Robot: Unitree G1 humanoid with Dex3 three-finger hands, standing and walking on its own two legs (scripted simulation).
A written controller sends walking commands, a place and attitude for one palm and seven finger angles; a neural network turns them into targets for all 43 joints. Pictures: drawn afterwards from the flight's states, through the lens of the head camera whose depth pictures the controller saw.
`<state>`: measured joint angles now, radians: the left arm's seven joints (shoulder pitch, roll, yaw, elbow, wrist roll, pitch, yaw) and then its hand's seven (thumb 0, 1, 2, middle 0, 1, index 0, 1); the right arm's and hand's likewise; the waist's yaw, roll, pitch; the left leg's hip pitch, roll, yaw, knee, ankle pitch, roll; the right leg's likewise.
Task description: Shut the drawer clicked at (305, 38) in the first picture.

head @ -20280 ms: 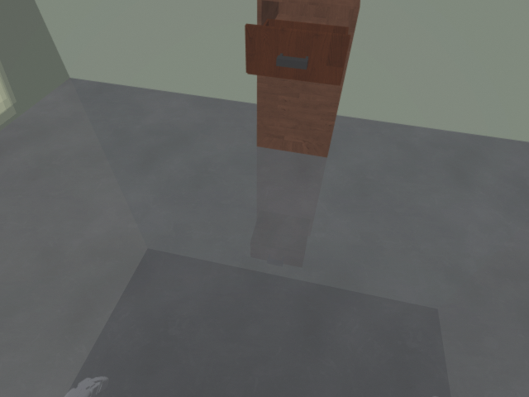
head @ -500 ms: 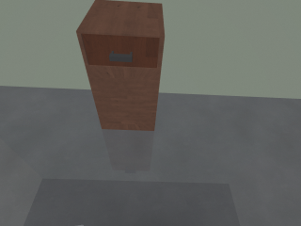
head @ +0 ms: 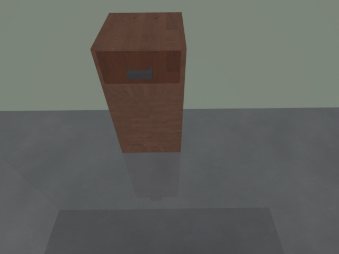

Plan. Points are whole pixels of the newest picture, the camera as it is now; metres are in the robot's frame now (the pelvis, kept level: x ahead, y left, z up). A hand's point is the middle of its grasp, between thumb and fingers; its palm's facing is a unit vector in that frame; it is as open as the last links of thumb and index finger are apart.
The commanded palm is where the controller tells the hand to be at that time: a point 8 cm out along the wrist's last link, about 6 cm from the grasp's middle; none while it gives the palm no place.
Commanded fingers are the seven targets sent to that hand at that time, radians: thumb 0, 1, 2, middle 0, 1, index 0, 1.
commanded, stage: let the arm hang, fingers relaxed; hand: left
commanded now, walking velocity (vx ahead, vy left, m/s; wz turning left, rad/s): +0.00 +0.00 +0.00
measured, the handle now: (140, 71) +0.89 +0.20 -0.07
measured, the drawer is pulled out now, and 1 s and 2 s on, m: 0.00 0.00 0.00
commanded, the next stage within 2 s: look to check the result in 0.32 s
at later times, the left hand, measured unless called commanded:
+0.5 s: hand out of the picture -0.01 +0.15 -0.18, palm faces +0.03 -0.98 -0.17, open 7.3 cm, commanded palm none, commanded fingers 0.00 0.90 0.90 -0.20 -0.30 -0.20 -0.30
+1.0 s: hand out of the picture +0.02 +0.15 -0.17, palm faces +0.03 -0.98 -0.20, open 7.3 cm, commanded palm none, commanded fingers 0.00 0.90 0.90 -0.20 -0.30 -0.20 -0.30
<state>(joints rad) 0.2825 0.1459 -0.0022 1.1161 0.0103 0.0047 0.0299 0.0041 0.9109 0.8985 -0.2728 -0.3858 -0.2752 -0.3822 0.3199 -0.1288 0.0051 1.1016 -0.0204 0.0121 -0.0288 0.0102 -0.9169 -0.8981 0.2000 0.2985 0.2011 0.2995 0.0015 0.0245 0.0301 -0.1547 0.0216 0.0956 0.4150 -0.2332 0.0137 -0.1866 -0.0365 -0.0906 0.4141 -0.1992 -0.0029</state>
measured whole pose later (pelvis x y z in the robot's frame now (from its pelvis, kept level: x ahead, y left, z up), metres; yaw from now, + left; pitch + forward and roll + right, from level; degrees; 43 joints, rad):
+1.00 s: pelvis +0.02 -0.01 +0.00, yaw -1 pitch -1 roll +0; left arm 0.28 0.12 0.01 1.15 0.01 -0.02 0.04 0.00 0.91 0.90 -0.20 -0.30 -0.20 -0.30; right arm 0.30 -0.12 -0.01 1.14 -0.02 0.00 -0.04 0.00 -0.91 -0.90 0.20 0.30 0.20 0.30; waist 0.00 0.02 0.04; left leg -0.12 0.04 0.10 0.39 -0.26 -0.01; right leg -0.17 -0.01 -0.09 0.41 -0.23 -0.02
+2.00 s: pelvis +0.03 -0.02 +0.00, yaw +0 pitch -1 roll +0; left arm 0.23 0.17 0.01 1.16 0.01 -0.02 0.03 0.00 0.91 0.90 -0.20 -0.30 -0.21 -0.30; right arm 0.27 -0.17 -0.01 1.15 -0.02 0.00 -0.04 0.01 -0.91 -0.90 0.20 0.30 0.20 0.30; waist 0.00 0.02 0.05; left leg -0.10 0.06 0.09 0.36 -0.24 -0.03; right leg -0.13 0.00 -0.10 0.36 -0.21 -0.03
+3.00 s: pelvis +0.04 -0.02 +0.00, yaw +0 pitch +0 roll +0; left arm 0.16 0.24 0.02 1.14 0.01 -0.02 0.02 0.00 0.91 0.90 -0.20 -0.30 -0.21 -0.30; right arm 0.19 -0.25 -0.01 1.14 -0.02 0.00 -0.03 0.01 -0.91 -0.90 0.20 0.30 0.20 0.30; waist -0.01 0.02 0.04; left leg -0.07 0.05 0.09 0.31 -0.23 -0.03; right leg -0.12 0.00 -0.10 0.33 -0.21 -0.03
